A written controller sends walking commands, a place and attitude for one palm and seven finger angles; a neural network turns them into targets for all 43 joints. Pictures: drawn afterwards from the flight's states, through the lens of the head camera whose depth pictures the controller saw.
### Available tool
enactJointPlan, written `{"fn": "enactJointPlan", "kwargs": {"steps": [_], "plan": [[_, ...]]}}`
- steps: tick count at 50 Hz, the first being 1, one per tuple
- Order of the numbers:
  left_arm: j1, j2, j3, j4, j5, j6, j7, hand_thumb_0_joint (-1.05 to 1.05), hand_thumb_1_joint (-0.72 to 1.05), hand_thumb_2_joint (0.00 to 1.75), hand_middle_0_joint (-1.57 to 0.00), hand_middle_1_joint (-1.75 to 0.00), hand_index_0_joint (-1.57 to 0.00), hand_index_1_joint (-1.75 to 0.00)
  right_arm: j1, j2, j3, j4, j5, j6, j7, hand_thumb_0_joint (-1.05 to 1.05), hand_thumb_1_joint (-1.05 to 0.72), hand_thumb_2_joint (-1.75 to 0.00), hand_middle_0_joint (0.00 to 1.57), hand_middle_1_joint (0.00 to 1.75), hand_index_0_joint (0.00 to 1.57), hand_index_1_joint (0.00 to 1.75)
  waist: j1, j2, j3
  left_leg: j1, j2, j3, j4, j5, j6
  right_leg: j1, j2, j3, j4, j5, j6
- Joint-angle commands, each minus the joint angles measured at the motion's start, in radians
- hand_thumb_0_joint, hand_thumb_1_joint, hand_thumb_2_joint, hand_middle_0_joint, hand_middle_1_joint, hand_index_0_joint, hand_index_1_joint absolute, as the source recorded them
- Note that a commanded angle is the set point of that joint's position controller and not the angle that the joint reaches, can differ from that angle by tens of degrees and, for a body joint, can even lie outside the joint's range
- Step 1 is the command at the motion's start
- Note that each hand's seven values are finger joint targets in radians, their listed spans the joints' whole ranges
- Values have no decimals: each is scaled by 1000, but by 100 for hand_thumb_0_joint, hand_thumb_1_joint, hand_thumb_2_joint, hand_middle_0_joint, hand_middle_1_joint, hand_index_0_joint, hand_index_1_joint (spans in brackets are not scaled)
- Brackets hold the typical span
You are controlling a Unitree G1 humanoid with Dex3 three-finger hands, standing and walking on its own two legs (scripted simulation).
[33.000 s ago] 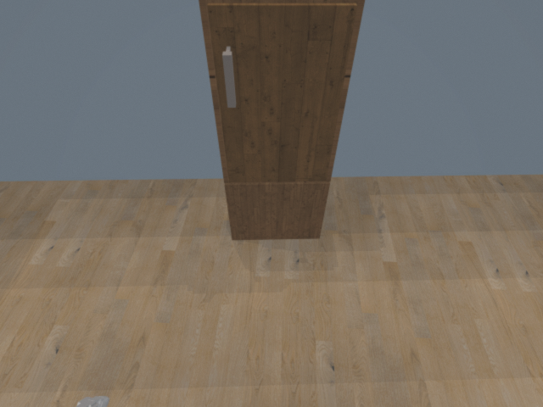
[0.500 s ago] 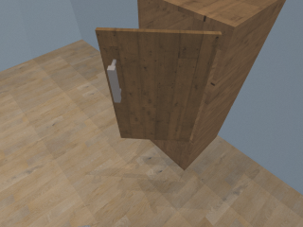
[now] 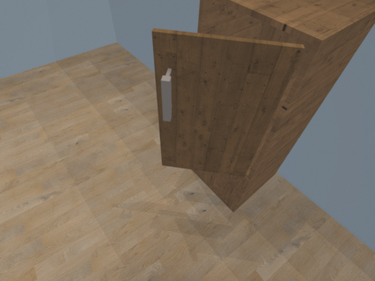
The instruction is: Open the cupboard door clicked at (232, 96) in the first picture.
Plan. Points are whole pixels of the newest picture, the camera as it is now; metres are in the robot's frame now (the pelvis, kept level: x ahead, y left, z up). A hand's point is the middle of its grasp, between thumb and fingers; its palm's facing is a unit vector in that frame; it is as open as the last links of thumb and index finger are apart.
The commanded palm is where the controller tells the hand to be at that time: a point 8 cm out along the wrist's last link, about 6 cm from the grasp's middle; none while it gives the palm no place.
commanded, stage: come to a stop and stand still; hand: left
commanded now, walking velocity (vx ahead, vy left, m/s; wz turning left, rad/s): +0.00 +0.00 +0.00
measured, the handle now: (168, 95) +0.59 +0.11 +0.05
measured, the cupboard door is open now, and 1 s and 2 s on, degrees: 42 42 42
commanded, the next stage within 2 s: look again from close up in 0.76 s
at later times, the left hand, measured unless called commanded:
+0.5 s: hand out of the picture +0.04 +0.15 -0.17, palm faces -0.02 -0.97 -0.24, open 7.4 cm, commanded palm none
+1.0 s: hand out of the picture +0.02 +0.15 -0.18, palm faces -0.01 -0.98 -0.22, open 7.4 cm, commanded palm none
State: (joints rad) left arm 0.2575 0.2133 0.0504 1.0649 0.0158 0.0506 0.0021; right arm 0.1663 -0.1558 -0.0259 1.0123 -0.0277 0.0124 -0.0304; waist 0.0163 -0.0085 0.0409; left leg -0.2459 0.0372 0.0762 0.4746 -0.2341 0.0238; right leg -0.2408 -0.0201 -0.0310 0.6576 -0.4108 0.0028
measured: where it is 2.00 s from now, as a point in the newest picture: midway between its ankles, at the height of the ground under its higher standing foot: outside the picture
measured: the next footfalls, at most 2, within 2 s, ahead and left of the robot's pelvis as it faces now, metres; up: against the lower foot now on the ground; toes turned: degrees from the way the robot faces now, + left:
right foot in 0.04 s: +0.00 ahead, -0.14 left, +0.00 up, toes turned -1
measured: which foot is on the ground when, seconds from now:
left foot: down 0.00-1.00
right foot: up 0.00-0.02, down 0.04-1.00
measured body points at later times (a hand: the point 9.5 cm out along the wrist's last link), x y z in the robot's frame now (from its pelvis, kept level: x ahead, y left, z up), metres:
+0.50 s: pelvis +0.00 -0.04 -0.01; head +0.01 -0.05 +0.44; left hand +0.04 +0.20 -0.15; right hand +0.00 -0.26 -0.17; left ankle +0.01 +0.10 -0.74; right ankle -0.04 -0.14 -0.74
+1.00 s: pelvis +0.01 -0.04 +0.00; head +0.03 -0.03 +0.45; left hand +0.03 +0.20 -0.16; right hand +0.06 -0.28 -0.15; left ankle +0.01 +0.10 -0.74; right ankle -0.04 -0.14 -0.74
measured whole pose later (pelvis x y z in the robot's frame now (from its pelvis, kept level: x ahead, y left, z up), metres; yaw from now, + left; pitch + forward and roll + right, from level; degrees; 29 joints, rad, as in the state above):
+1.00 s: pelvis +0.01 -0.04 +0.00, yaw -1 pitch -1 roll +1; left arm 0.27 0.21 0.00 1.09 0.02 -0.02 0.02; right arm 0.18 -0.20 0.00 1.10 -0.01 -0.01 -0.02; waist 0.01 -0.02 0.03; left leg -0.20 0.07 0.08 0.47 -0.25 -0.04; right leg -0.13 0.01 -0.01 0.48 -0.34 -0.02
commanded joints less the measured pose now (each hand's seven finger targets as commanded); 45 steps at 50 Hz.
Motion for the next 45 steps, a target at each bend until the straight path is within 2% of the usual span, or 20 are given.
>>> {"fn": "enactJointPlan", "kwargs": {"steps": [1, 2, 3, 4, 5, 6, 7, 8, 9, 10, 12, 14, 17, 20, 23, 28, 32, 36, 39, 45], "plan": [[56, 79, 1, -38, 1, -41, 11, 0, 90, 90, -20, -30, -20, -30, 73, -151, -42, -14, 17, -8, -8, 0, -90, -90, 20, 30, 20, 30, -26, 14, -24, -5, 109, -111, -68, 52, 6, 70, -78, 112, -335, 216, -31], [35, 108, 1, -38, -1, -46, 13, 0, 90, 90, -20, -30, -20, -30, 77, -117, -33, -13, 19, -6, -1, 0, -90, -90, 20, 30, 20, 30, -39, -43, -15, 21, 53, -51, -51, -25, -27, 8, -151, 162, -362, 190, -62], [141, 97, -28, -44, 27, -57, 51, 0, 90, 90, -20, -30, -20, -30, 5, -161, -30, -82, 18, -25, 4, 0, -90, -90, 20, 30, 20, 30, 4, -24, 4, 65, 60, -44, 130, 78, -34, -46, -134, 204, -332, 558, -22], [42, 122, -28, -66, 13, -77, 52, 0, 90, 90, -20, -30, -20, -30, 72, -108, -24, -75, 20, -22, 17, 0, -90, -90, 20, 30, 20, 30, -62, -88, -88, 29, 47, -34, 84, -23, -26, 38, -115, 143, -276, 413, -43], [26, 111, -27, -74, 8, -87, 53, 0, 90, 90, -20, -30, -20, -30, 88, -112, -19, -70, 11, -24, 24, 0, -90, -90, 20, 30, 20, 30, -50, -82, -126, 52, 52, -47, 55, 44, -20, 54, -89, 110, -231, 397, -49], [40, 93, -31, -77, 3, -90, 51, 0, 90, 90, -20, -30, -20, -30, 89, -130, -21, -72, 11, -28, 21, 0, -90, -90, 20, 30, 20, 30, -48, -32, -111, 66, 70, -60, 55, 126, -6, 27, -79, 95, -213, 375, -43], [50, 86, -29, -76, 3, -89, 48, 0, 90, 90, -20, -30, -20, -30, 98, -136, -19, -67, 10, -31, 18, 0, -90, -90, 20, 30, 20, 30, -46, 49, -93, 67, 84, -71, 44, 176, 2, 6, -69, 86, -195, 338, -44], [59, 86, -29, -77, 3, -86, 46, 0, 90, 90, -20, -30, -20, -30, 99, -136, -18, -65, 9, -31, 16, 0, -90, -90, 20, 30, 20, 30, -39, 86, -63, 52, 91, -82, 35, 187, 7, -12, -54, 82, -186, 291, -46], [63, 86, -29, -78, 2, -82, 43, 0, 90, 90, -20, -30, -20, -30, 98, -136, -14, -68, 9, -28, 15, 0, -90, -90, 20, 30, 20, 30, -35, 67, -34, 20, 92, -86, 21, 130, 10, -21, -47, 82, -195, 227, -47], [64, 83, -29, -77, 3, -84, 42, 0, 90, 90, -20, -30, -20, -30, 89, -122, -9, -68, 8, -27, 15, 0, -90, -90, 20, 30, 20, 30, -27, 58, 1, -9, 83, -79, 15, 103, 8, -24, -54, 88, -213, 224, -50], [60, 91, -31, -76, 1, -84, 39, 0, 90, 90, -20, -30, -20, -30, 92, -114, -4, -67, 8, -24, 16, 0, -90, -90, 20, 30, 20, 30, -32, -34, 21, -12, 56, -53, 24, 22, -6, -49, -73, 123, -256, 167, -55], [47, 96, -35, -75, -1, -84, 38, 0, 90, 90, -20, -30, -20, -30, 105, -106, 1, -53, 8, -21, 19, 0, -90, -90, 20, 30, 20, 30, -39, -67, 54, -6, 43, -41, 17, -20, -14, -88, -82, 143, -295, 96, -60], [49, 104, -33, -73, -3, -87, 38, 0, 90, 90, -20, -30, -20, -30, 123, -107, 5, -28, 8, -29, 18, 0, -90, -90, 20, 30, 20, 30, -32, -27, 19, 20, 49, -42, 1, 46, -14, -47, -78, 130, -278, 183, -53], [53, 103, -33, -70, -3, -87, 39, 0, 90, 90, -20, -30, -20, -30, 130, -105, 9, -7, 9, -32, 15, 0, -90, -90, 20, 30, 20, 30, -24, -46, 20, 13, 57, -43, -16, 60, -12, -15, -73, 117, -275, 224, -50], [54, 106, -31, -65, -5, -85, 37, 0, 90, 90, -20, -30, -20, -30, 130, -112, 11, 9, 9, -35, 14, 0, -90, -90, 20, 30, 20, 30, -20, -21, 9, 24, 59, -43, -23, 78, -13, -7, -73, 121, -268, 252, -50], [57, 112, -27, -56, -4, -85, 37, 0, 90, 90, -20, -30, -20, -30, 126, -117, 12, 27, 11, -38, 10, 0, -90, -90, 20, 30, 20, 30, -16, -27, -13, 39, 66, -39, -21, 119, -13, 28, -76, 116, -255, 350, -49], [59, 117, -24, -45, -3, -86, 37, 0, 90, 90, -20, -30, -20, -30, 116, -121, 10, 41, 13, -41, 7, 0, -90, -90, 20, 30, 20, 30, -15, -9, -24, 61, 71, -37, -19, 164, -14, 43, -78, 109, -242, 432, -46], [58, 119, -24, -36, -1, -84, 36, 0, 90, 90, -20, -30, -20, -30, 94, -129, 7, 45, 14, -39, 4, 0, -90, -90, 20, 30, 20, 30, -13, -4, -6, 66, 74, -39, -24, 163, -13, 34, -78, 113, -253, 428, -44], [57, 124, -23, -31, -2, -84, 34, 0, 90, 90, -20, -30, -20, -30, 82, -139, 5, 45, 15, -38, 4, 0, -90, -90, 20, 30, 20, 30, -15, -1, -23, 86, 76, -37, -26, 164, -13, 36, -81, 117, -258, 431, -44], [48, 130, -23, -25, 1, -83, 32, 0, 90, 90, -20, -30, -20, -30, 54, -153, 1, 46, 15, -39, 3, 0, -90, -90, 20, 30, 20, 30, -14, -1, -14, 99, 84, -44, -41, 177, -8, 30, -76, 114, -265, 421, -41]]}}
